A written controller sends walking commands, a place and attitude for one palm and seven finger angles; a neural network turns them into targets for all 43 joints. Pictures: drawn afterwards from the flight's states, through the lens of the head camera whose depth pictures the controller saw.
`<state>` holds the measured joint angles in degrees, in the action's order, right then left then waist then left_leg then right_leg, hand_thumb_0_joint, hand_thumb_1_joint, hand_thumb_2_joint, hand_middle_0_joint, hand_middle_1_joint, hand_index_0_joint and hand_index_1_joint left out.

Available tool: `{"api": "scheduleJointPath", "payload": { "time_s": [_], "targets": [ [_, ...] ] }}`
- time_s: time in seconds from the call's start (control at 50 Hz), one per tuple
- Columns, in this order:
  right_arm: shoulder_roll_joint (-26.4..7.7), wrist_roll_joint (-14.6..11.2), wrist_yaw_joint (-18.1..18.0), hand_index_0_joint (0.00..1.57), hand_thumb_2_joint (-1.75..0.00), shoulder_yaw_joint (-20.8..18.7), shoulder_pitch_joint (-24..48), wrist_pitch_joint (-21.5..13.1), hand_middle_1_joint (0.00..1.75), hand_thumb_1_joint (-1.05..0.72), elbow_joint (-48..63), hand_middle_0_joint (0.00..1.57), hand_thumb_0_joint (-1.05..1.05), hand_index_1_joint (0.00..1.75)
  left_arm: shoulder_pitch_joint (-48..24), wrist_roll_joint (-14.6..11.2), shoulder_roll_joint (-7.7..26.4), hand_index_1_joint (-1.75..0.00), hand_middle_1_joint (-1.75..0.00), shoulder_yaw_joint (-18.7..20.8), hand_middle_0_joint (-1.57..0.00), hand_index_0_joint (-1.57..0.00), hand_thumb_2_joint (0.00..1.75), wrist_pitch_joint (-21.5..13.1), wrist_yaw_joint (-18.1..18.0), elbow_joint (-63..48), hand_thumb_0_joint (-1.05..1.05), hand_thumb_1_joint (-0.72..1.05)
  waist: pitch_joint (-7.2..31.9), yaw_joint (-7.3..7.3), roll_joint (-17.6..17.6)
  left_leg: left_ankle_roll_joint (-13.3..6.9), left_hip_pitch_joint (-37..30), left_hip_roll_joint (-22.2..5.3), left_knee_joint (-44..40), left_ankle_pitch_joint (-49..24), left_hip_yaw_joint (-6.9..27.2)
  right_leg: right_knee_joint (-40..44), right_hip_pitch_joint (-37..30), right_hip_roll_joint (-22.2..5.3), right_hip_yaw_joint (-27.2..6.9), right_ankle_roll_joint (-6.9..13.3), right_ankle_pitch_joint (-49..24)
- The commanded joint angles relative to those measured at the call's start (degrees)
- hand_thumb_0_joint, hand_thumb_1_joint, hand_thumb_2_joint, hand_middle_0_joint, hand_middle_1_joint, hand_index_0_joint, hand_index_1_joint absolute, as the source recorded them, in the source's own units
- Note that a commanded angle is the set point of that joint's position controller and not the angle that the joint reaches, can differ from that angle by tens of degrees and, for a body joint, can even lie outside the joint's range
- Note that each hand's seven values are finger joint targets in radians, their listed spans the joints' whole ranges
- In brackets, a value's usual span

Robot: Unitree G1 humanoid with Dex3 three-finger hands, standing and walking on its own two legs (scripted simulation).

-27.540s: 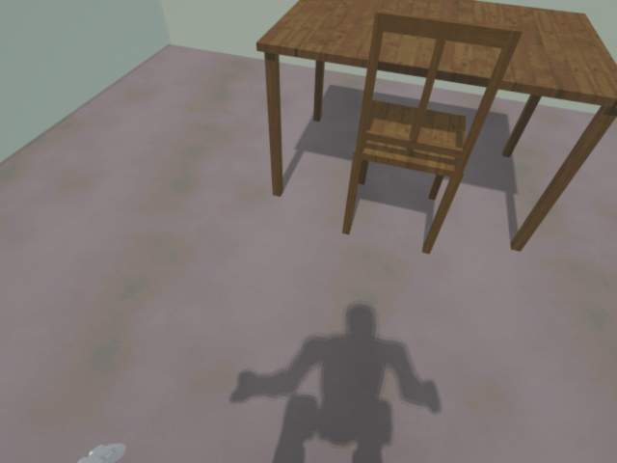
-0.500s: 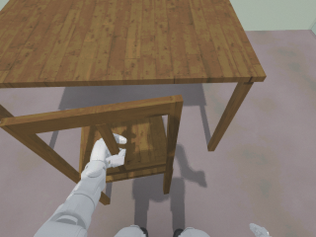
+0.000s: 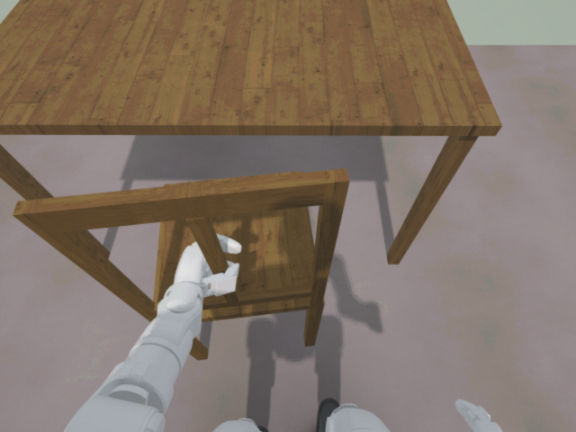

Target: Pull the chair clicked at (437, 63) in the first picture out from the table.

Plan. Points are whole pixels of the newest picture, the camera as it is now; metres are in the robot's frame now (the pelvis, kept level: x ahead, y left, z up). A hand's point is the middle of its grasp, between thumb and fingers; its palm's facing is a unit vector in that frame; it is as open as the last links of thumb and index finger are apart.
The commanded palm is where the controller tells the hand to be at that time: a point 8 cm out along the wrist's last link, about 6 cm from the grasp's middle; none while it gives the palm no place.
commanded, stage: step backward, pulling the chair out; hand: left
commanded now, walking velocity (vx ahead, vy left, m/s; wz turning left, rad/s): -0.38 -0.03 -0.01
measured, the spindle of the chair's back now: (218, 265) +0.37 +0.13 -0.07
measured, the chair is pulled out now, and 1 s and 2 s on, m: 0.19 0.25 0.26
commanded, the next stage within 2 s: none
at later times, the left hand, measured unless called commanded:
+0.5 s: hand (227, 305) +0.30 +0.10 -0.07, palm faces -0.05 -0.99 -0.16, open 5.7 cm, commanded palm +0.29 +0.16 -0.06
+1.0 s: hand (220, 318) +0.28 +0.11 -0.07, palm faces -0.06 -0.98 -0.17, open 5.8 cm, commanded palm +0.28 +0.17 -0.06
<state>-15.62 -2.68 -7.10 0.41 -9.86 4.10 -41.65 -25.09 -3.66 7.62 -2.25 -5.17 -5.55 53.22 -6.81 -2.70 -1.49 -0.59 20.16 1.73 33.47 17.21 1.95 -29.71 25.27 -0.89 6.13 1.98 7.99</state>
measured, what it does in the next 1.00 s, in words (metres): steps on the spot: left foot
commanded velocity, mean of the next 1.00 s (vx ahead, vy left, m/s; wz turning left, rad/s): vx -0.38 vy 0.02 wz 0.00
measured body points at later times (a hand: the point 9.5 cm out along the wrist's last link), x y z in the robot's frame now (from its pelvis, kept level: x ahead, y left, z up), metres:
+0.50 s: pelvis -0.05 +0.00 +0.00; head +0.04 -0.02 +0.44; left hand +0.30 +0.16 -0.05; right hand +0.07 -0.27 -0.14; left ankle -0.10 +0.14 -0.73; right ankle +0.08 -0.10 -0.73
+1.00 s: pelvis -0.06 +0.01 +0.00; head +0.02 -0.02 +0.44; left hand +0.28 +0.16 -0.05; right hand +0.04 -0.24 -0.15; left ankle -0.10 +0.14 -0.73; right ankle +0.08 -0.10 -0.73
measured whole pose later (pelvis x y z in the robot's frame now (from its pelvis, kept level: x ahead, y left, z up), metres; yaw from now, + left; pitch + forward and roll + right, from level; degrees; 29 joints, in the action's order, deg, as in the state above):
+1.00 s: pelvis -0.06 +0.01 +0.00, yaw +0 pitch +5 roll +2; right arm -13.8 -3.9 -7.8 0.5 -11.1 7.1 -40.9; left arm -24.2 -4.1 6.1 -2.9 -6.2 -4.8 54.5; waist -4.3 -1.8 -2.1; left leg 0.7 17.0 0.2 32.2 20.3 -2.0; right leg -24.6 30.2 -1.7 2.0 1.2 -0.3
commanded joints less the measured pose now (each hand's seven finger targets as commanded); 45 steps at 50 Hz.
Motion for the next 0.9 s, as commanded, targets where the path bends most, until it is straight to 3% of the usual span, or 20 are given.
{"api": "scheduleJointPath", "payload": {
  "time_s": [0.0,0.08,0.14,0.16,0.18,0.22,0.24,0.28,0.34,0.4,0.42,0.44,0.46,0.48,0.5,0.52,0.56,0.68,0.78,0.88],
  "targets": [
    [-5.76,0.85,-1.22,0.20,-0.90,-1.63,-0.03,-1.08,0.30,-0.90,7.31,0.20,0.00,0.30,-22.80,0.68,7.24,-1.45,-1.45,-1.49,-0.50,-0.50,0.90,-3.74,-0.22,-16.11,0.00,0.90,28.75,0.26,-7.87,-1.92,-8.97,-11.53,-7.72,-33.54,8.64,-4.30,-13.33,-2.39,-6.93,-1.96,-8.69],
    [-6.01,1.47,-0.67,0.20,-0.90,-2.43,0.56,0.08,0.30,-0.90,7.72,0.20,0.00,0.30,-19.95,0.68,8.55,-1.45,-1.45,0.67,-0.50,-0.50,0.90,-3.49,-0.14,-14.21,0.00,0.90,26.40,1.06,-9.15,-3.63,-8.53,-14.22,-9.34,-32.68,9.09,-7.63,-9.81,-0.57,-7.07,-1.32,8.34],
    [-6.31,0.93,-0.59,0.20,-0.90,-2.95,0.30,0.58,0.30,-0.90,8.02,0.20,0.00,0.30,-18.37,0.47,9.90,-1.45,-1.45,2.34,-0.50,-0.50,0.90,-3.17,-0.07,-13.30,0.00,0.90,26.89,0.93,-2.78,-2.33,-5.81,-11.97,-5.05,-29.44,6.41,-2.87,-14.24,-1.80,-8.69,-1.13,-7.58],
    [-6.09,0.49,-0.66,0.20,-0.90,-2.86,0.44,0.79,0.30,-0.90,8.18,0.20,0.00,0.30,-18.63,0.50,10.26,-1.45,-1.45,2.20,-0.50,-0.50,0.90,-3.06,-0.07,-13.43,0.00,0.90,27.39,0.66,-0.97,-0.93,-3.35,-10.41,-3.40,-24.58,4.67,-1.69,-15.91,-4.01,-10.31,-0.79,-14.18],
    [-5.51,0.10,-0.76,0.20,-0.90,-2.54,1.11,1.04,0.30,-0.90,8.66,0.20,0.00,0.30,-19.70,0.52,10.28,-1.45,-1.45,1.60,-0.50,-0.50,0.90,-3.03,0.02,-13.66,0.00,0.90,27.02,0.34,0.77,0.45,0.05,-8.21,-1.93,-15.37,3.30,-0.30,-16.27,-7.20,-12.71,0.27,-12.96],
    [-4.78,-0.84,-0.45,0.20,-0.90,-2.43,0.13,0.99,0.30,-0.90,8.59,0.20,0.00,0.30,-19.30,0.07,12.29,-1.45,-1.45,2.90,-0.50,-0.50,0.90,-3.27,-0.36,-12.59,0.00,0.90,24.54,0.76,7.99,1.83,1.23,-2.31,5.10,5.47,0.74,11.87,-11.70,-13.92,-20.27,2.99,4.96],
    [-5.33,-1.32,-0.15,0.20,-0.90,-2.76,-1.20,0.84,0.30,-0.90,7.91,0.20,0.00,0.30,-16.98,-0.12,13.33,-1.45,-1.45,3.90,-0.50,-0.50,0.90,-2.90,-0.62,-9.99,0.00,0.90,23.41,1.05,11.41,2.43,0.17,0.23,12.62,10.35,-0.48,17.13,-10.45,-17.29,-23.41,4.66,6.58],
    [-5.88,-1.12,0.37,0.20,-0.90,-2.99,-0.71,0.53,0.30,-0.90,7.34,0.20,0.00,0.30,-18.30,0.84,12.45,-1.45,-1.45,3.47,-0.50,-0.50,0.90,-2.60,-0.42,-9.68,0.00,0.90,25.95,2.27,8.00,2.07,1.95,-0.28,22.31,13.83,1.64,17.01,-14.42,-20.42,-23.16,5.35,0.38],
    [-5.64,-0.94,0.71,0.20,-0.90,-1.76,-1.10,0.05,0.30,-0.90,6.78,0.20,0.00,0.30,-17.41,0.80,11.32,-1.45,-1.45,2.76,-0.50,-0.50,0.90,-1.54,-0.47,-10.07,0.00,0.90,28.22,0.97,4.49,2.42,-1.61,-2.34,12.96,11.52,2.63,10.89,-18.68,-18.63,-15.89,5.58,-11.83],
    [-5.70,-1.17,0.20,0.20,-0.90,-1.40,-1.83,0.38,0.30,-0.90,6.25,0.20,0.00,0.30,-18.09,-0.03,9.34,-1.45,-1.45,0.65,-0.50,-0.50,0.90,-1.49,-0.27,-12.68,0.00,0.90,28.89,0.26,4.36,2.09,-6.58,-2.39,-3.62,4.07,-0.12,8.91,-19.49,-14.84,-12.12,1.51,-11.11],
    [-6.85,-1.02,-0.17,0.20,-0.90,-1.64,-1.78,0.63,0.30,-0.90,6.51,0.20,0.00,0.30,-19.39,-0.15,9.23,-1.45,-1.45,0.35,-0.50,-0.50,0.90,-1.42,-0.23,-14.15,0.00,0.90,28.13,0.13,2.58,0.44,-5.83,-5.06,-9.22,-2.30,3.42,6.85,-18.02,-11.26,-9.83,-0.63,-7.35],
    [-8.20,-0.70,-0.66,0.20,-0.90,-2.28,-0.65,1.02,0.30,-0.90,7.70,0.20,0.00,0.30,-19.65,-0.11,8.70,-1.45,-1.45,-0.55,-0.50,-0.50,0.90,-1.14,-0.28,-14.63,0.00,0.90,24.49,0.38,-3.23,-1.35,-4.54,-8.54,-10.78,-7.43,7.67,4.56,-15.32,-6.40,-7.30,-2.92,-4.23],
    [-7.71,-0.56,-1.02,0.20,-0.90,-2.28,-1.16,1.39,0.30,-0.90,8.00,0.20,0.00,0.30,-21.27,0.19,8.10,-1.45,-1.45,-0.54,-0.50,-0.50,0.90,-1.41,-0.32,-16.05,0.00,0.90,25.34,0.77,-3.28,-1.87,-2.92,-10.25,-10.28,-11.11,7.35,1.70,-16.38,-3.88,-6.28,-3.93,-6.04],
    [-7.08,-0.83,-1.15,0.20,-0.90,-2.37,-1.05,1.75,0.30,-0.90,8.66,0.20,0.00,0.30,-21.84,0.26,6.71,-1.45,-1.45,-1.42,-0.50,-0.50,0.90,-1.53,-0.25,-15.98,0.00,0.90,26.91,0.89,1.15,-1.30,-1.87,-9.68,-8.88,-9.40,4.44,2.98,-18.58,-3.62,-7.48,-5.00,-5.42],
    [-5.25,-1.03,-1.24,0.20,-0.90,-1.79,-1.03,1.63,0.30,-0.90,9.46,0.20,0.00,0.30,-22.47,-0.08,5.17,-1.45,-1.45,-2.92,-0.50,-0.50,0.90,-1.96,0.10,-17.69,0.00,0.90,28.88,0.34,3.52,-0.12,-2.46,-7.36,-8.71,-6.76,1.23,4.68,-20.72,-4.67,-8.03,-3.99,-3.84],
    [-4.69,-0.71,-1.38,0.20,-0.90,-1.56,-0.68,1.69,0.30,-0.90,9.60,0.20,0.00,0.30,-23.29,-0.10,4.29,-1.45,-1.45,-3.48,-0.50,-0.50,0.90,-2.34,0.30,-18.56,0.00,0.90,28.66,0.08,0.72,0.48,-3.31,-6.54,-9.21,-6.49,0.03,4.66,-20.23,-5.70,-8.20,-2.72,-4.19],
    [-6.05,-0.36,-1.86,0.20,-0.90,-1.99,-0.35,2.44,0.30,-0.90,9.41,0.20,0.00,0.30,-21.82,0.18,6.48,-1.45,-1.45,-1.61,-0.50,-0.50,0.90,-2.05,-0.11,-17.20,0.00,0.90,26.17,0.48,-2.79,0.60,-2.16,-7.43,-10.40,-7.28,0.48,3.32,-18.57,-4.70,-7.92,-2.14,-3.57],
    [-5.59,-0.83,-1.84,0.20,-0.90,-1.92,-0.93,2.76,0.30,-0.90,8.96,0.20,0.00,0.30,-20.60,0.40,7.99,-1.45,-1.45,0.08,-0.50,-0.50,0.90,-2.87,-0.41,-13.95,0.00,0.90,24.04,0.81,3.14,0.72,-1.22,-6.41,-8.56,-2.71,-0.32,6.02,-14.41,-4.89,-9.23,-1.72,0.40],
    [-5.46,-0.70,-1.87,0.20,-0.90,-1.92,-1.46,1.89,0.30,-0.90,7.71,0.20,0.00,0.30,-20.83,0.53,8.44,-1.45,-1.45,0.71,-0.50,-0.50,0.90,-3.93,-0.40,-11.73,0.00,0.90,22.88,0.91,0.81,0.59,-1.30,-6.71,-9.18,-3.43,-0.88,5.35,-12.99,-4.14,-8.64,-1.97,0.05],
    [-4.89,-1.03,-1.80,0.20,-0.90,-2.05,-2.70,1.22,0.30,-0.90,6.70,0.20,0.00,0.30,-20.52,0.62,8.99,-1.45,-1.45,1.31,-0.50,-0.50,0.90,-4.33,-0.43,-10.74,0.00,0.90,24.70,0.65,5.89,1.06,-3.23,-4.53,-5.20,-1.22,-2.63,9.65,-12.61,-7.39,-11.46,-1.02,0.01]
  ]
}}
